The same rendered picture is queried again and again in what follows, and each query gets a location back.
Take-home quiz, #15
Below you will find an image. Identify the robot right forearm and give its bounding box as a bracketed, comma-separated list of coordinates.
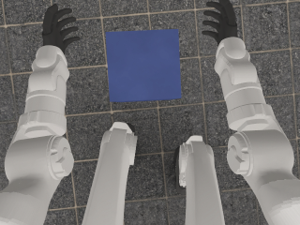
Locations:
[214, 37, 294, 166]

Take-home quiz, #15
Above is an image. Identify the left robot hand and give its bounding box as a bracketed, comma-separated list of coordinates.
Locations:
[41, 4, 81, 55]

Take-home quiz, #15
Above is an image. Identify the carton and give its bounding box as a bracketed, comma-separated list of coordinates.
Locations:
[105, 29, 182, 102]

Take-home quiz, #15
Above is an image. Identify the robot left forearm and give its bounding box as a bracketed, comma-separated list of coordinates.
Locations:
[5, 45, 70, 179]

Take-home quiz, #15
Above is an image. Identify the robot right foot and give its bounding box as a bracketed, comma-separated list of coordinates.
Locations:
[173, 146, 187, 195]

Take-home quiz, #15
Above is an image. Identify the left robot upper arm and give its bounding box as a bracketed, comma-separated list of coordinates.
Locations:
[0, 134, 74, 225]

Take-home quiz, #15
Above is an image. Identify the right robot hand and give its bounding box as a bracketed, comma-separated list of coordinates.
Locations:
[202, 0, 238, 45]

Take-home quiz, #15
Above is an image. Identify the right robot upper arm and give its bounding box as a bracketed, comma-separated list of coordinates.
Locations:
[226, 129, 300, 225]

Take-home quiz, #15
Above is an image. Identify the right robot thigh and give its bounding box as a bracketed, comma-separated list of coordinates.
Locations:
[178, 141, 225, 225]

